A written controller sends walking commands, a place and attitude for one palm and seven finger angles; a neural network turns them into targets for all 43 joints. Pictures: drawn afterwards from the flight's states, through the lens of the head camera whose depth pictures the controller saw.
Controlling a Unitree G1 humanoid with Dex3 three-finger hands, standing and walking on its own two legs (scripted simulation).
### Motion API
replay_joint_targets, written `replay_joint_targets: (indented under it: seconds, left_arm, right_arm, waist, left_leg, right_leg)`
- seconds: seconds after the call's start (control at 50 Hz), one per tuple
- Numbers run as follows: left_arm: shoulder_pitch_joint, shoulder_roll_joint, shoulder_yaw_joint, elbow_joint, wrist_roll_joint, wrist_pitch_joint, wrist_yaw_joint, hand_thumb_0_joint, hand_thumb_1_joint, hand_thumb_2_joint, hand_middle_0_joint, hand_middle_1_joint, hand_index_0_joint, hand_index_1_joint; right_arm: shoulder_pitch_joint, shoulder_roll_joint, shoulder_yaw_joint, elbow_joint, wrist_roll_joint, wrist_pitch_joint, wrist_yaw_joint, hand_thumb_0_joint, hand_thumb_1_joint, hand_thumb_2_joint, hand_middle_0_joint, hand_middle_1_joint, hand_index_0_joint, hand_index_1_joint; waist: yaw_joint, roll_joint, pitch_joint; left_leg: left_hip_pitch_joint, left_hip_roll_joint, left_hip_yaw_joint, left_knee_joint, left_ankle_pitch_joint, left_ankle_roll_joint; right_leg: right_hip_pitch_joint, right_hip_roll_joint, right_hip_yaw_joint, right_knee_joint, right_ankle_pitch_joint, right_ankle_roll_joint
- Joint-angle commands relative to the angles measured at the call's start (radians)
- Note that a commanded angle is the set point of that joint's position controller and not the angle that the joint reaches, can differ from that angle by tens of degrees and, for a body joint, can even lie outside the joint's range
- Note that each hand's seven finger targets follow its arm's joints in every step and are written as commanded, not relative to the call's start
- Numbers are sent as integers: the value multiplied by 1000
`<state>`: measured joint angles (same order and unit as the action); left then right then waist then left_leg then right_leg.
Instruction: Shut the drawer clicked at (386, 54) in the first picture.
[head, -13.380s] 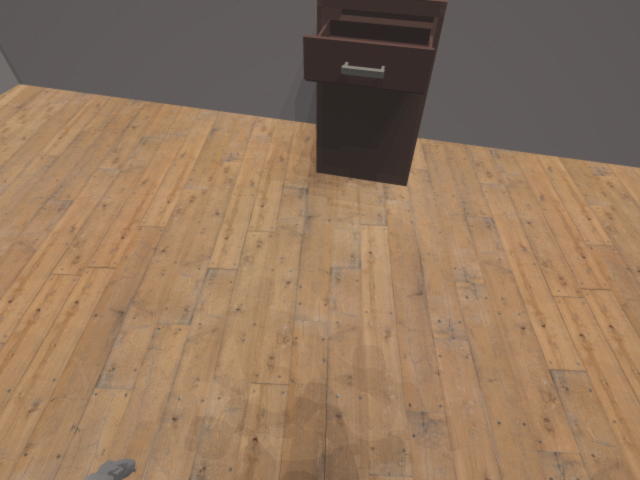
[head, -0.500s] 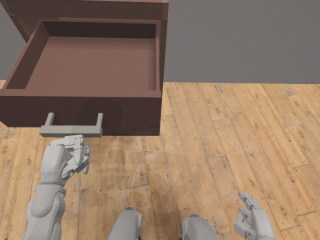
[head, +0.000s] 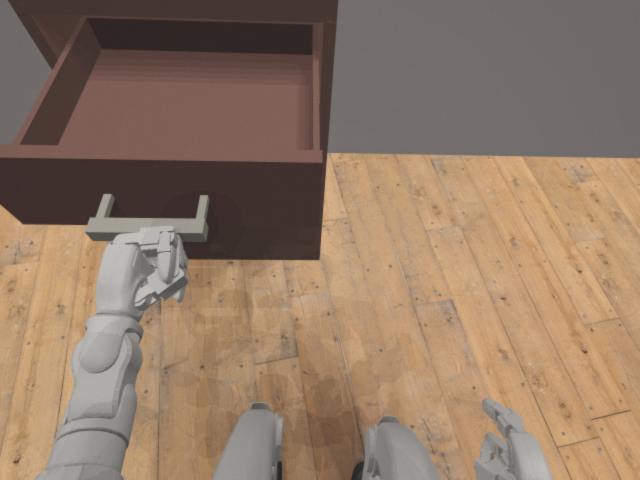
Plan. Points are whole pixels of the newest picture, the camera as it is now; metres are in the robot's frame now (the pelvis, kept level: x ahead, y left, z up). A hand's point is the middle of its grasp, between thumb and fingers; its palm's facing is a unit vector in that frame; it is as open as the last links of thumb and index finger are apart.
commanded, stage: push the drawer shut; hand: left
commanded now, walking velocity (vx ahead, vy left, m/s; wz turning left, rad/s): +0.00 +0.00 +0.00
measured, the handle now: (152, 216) +0.42 +0.23 +0.05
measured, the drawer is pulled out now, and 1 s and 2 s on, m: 0.28 0.13 0.02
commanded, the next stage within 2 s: none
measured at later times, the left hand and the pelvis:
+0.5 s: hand (193, 213) +0.43 +0.19 +0.04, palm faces +0.02 -1.00 -0.05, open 3.0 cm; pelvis +0.00 +0.01 +0.00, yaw -1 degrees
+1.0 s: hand (199, 177) +0.48 +0.19 +0.04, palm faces +0.03 -1.00 -0.04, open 3.0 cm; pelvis +0.00 +0.01 +0.00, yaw -2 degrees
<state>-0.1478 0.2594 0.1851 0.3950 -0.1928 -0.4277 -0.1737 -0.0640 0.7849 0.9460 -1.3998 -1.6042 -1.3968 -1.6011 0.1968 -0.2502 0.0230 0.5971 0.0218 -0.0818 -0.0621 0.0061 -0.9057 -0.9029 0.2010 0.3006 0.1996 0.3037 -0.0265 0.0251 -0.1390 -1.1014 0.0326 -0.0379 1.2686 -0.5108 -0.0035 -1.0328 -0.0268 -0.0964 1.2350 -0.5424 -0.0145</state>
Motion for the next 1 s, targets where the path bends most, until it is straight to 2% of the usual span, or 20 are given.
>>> replay_joint_targets:
  seconds: [0.0, 0.06, 0.1, 0.2, 0.22, 0.24, 0.32, 0.34, 0.36, 0.38, 0.4, 0.48, 0.52, 0.56, 0.58, 0.66, 0.68, 0.82, 0.9, 0.98]
  left_arm:
    - [-447, 168, 50, -182, -18, -40, 22, 0, 900, 900, -1400, -1600, -1400, -1600]
    - [-527, 166, 44, -115, -12, -33, 26, 0, 900, 900, -1400, -1600, -1400, -1600]
    - [-558, 199, 71, -69, -11, -35, 29, 0, 900, 900, -1400, -1600, -1400, -1600]
    - [-616, 232, 105, 18, 2, -49, 27, 0, 900, 900, -1400, -1600, -1400, -1600]
    - [-637, 205, 85, 34, 4, -49, 25, 0, 900, 900, -1400, -1600, -1400, -1600]
    - [-658, 223, 98, 65, 6, -49, 25, 0, 900, 900, -1400, -1600, -1400, -1600]
    - [-704, 229, 109, 109, 13, -63, 21, 0, 900, 900, -1400, -1600, -1400, -1600]
    - [-711, 260, 135, 130, 14, -67, 23, 0, 900, 900, -1400, -1600, -1400, -1600]
    - [-731, 236, 113, 140, 16, -70, 22, 0, 900, 900, -1400, -1600, -1400, -1600]
    - [-747, 246, 122, 155, 19, -73, 23, 0, 900, 900, -1400, -1600, -1400, -1600]
    - [-770, 248, 119, 159, 20, -80, 21, 0, 900, 900, -1400, -1600, -1400, -1600]
    - [-780, 278, 154, 186, 26, -93, 22, 0, 900, 900, -1400, -1600, -1400, -1600]
    - [-801, 263, 137, 209, 33, -96, 16, 0, 900, 900, -1400, -1600, -1400, -1600]
    - [-847, 272, 142, 259, 36, -95, 15, 0, 900, 900, -1400, -1600, -1400, -1600]
    - [-878, 288, 151, 264, 39, -100, 17, 0, 900, 900, -1400, -1600, -1400, -1600]
    - [-973, 304, 154, 310, 53, -116, 15, 0, 900, 900, -1400, -1600, -1400, -1600]
    - [-968, 309, 164, 316, 54, -119, 15, 0, 900, 900, -1400, -1600, -1400, -1600]
    - [-1012, 359, 197, 361, 58, -126, -7, 0, 900, 900, -1400, -1600, -1400, -1600]
    - [-1053, 378, 209, 414, 58, -119, -9, 0, 900, 900, -1400, -1600, -1400, -1600]
    - [-1071, 394, 217, 434, 68, -120, -12, 0, 900, 900, -1400, -1600, -1400, -1600]
  right_arm:
    - [33, -152, -56, -101, -1, -50, -17, 0, -900, -900, 200, 300, 200, 300]
    - [39, -150, -52, -91, 0, -45, -17, 0, -900, -900, 200, 300, 200, 300]
    - [48, -154, -51, -87, 0, -42, -18, 0, -900, -900, 200, 300, 200, 300]
    - [73, -158, -51, -80, -5, -29, -10, 0, -900, -900, 200, 300, 200, 300]
    - [76, -155, -50, -78, -6, -25, -6, 0, -900, -900, 200, 300, 200, 300]
    - [82, -158, -51, -71, -6, -22, -5, 0, -900, -900, 200, 300, 200, 300]
    - [105, -161, -55, -65, -10, -13, 2, 0, -900, -900, 200, 300, 200, 300]
    - [110, -166, -57, -61, -11, -7, 2, 0, -900, -900, 200, 300, 200, 300]
    - [111, -162, -56, -59, -12, -4, 4, 0, -900, -900, 200, 300, 200, 300]
    - [119, -165, -57, -55, -12, 0, 6, 0, -900, -900, 200, 300, 200, 300]
    - [125, -166, -57, -55, -15, 0, 6, 0, -900, -900, 200, 300, 200, 300]
    - [146, -168, -64, -47, -19, 13, 14, 0, -900, -900, 200, 300, 200, 300]
    - [157, -167, -62, -43, -20, 21, 18, 0, -900, -900, 200, 300, 200, 300]
    - [164, -170, -62, -32, -20, 29, 19, 0, -900, -900, 200, 300, 200, 300]
    - [167, -172, -62, -30, -21, 31, 18, 0, -900, -900, 200, 300, 200, 300]
    - [185, -176, -62, -17, -26, 40, 18, 0, -900, -900, 200, 300, 200, 300]
    - [188, -174, -62, -18, -29, 42, 19, 0, -900, -900, 200, 300, 200, 300]
    - [215, -178, -62, -12, -35, 64, 28, 0, -900, -900, 200, 300, 200, 300]
    - [224, -178, -57, -9, -36, 76, 31, 0, -900, -900, 200, 300, 200, 300]
    - [231, -179, -57, -9, -37, 85, 33, 0, -900, -900, 200, 300, 200, 300]
  waist:
    - [-69, 47, -369]
    - [-77, 37, -356]
    - [-81, 21, -351]
    - [-67, 59, -373]
    - [-76, 58, -372]
    - [-79, 46, -357]
    - [-78, 54, -398]
    - [-79, 42, -390]
    - [-85, 57, -384]
    - [-88, 38, -386]
    - [-91, 60, -390]
    - [-82, 53, -443]
    - [-90, 83, -434]
    - [-109, 42, -396]
    - [-110, 52, -392]
    - [-129, 59, -416]
    - [-116, 87, -439]
    - [-120, 102, -499]
    - [-137, 83, -444]
    - [-142, 86, -470]
  left_leg:
    - [283, -25, -12, -199, 65, 27]
    - [273, -25, -13, -204, 48, 24]
    - [254, -24, -11, -200, 30, 27]
    - [280, -25, -14, -208, 67, 22]
    - [288, -25, -12, -209, 79, 23]
    - [280, -22, -13, -209, 74, 21]
    - [297, -22, -14, -206, 106, 22]
    - [291, -20, -15, -207, 110, 21]
    - [286, -23, -10, -206, 110, 22]
    - [283, -20, -14, -206, 99, 22]
    - [293, -20, -19, -206, 115, 22]
    - [307, -18, -12, -197, 170, 22]
    - [334, -16, -18, -202, 186, 19]
    - [301, -14, -19, -198, 154, 23]
    - [295, -14, -19, -196, 144, 23]
    - [308, -14, -24, -183, 153, 26]
    - [317, -17, -22, -181, 174, 24]
    - [350, -11, -23, -160, 260, 25]
    - [304, -11, -22, -154, 236, 31]
    - [300, -9, -19, -149, 246, 32]
  right_leg:
    - [123, 35, 65, -217, 82, -7]
    - [120, 33, 66, -222, 72, -5]
    - [120, 37, 72, -227, 52, -4]
    - [116, 38, 65, -218, 82, -10]
    - [112, 38, 64, -221, 95, -9]
    - [106, 39, 64, -223, 92, -8]
    - [113, 40, 62, -216, 117, -9]
    - [112, 39, 63, -217, 121, -9]
    - [111, 38, 66, -220, 122, -7]
    - [105, 39, 62, -217, 114, -7]
    - [96, 41, 61, -209, 124, -9]
    - [129, 41, 66, -208, 169, -8]
    - [98, 45, 57, -204, 175, -10]
    - [87, 46, 58, -209, 156, -6]
    - [80, 45, 60, -208, 148, -6]
    - [57, 47, 61, -197, 154, -5]
    - [66, 46, 61, -194, 166, -8]
    - [80, 54, 61, -183, 232, -9]
    - [71, 59, 65, -188, 219, -6]
    - [78, 59, 67, -187, 229, -4]
